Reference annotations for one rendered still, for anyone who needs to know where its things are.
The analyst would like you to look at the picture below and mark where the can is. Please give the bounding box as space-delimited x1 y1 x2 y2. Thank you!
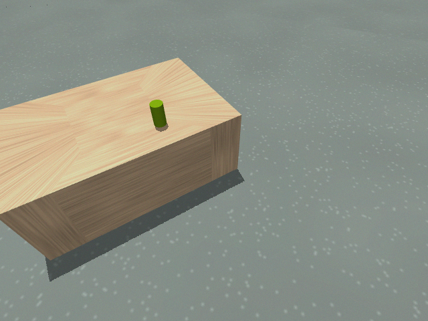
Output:
149 100 167 128

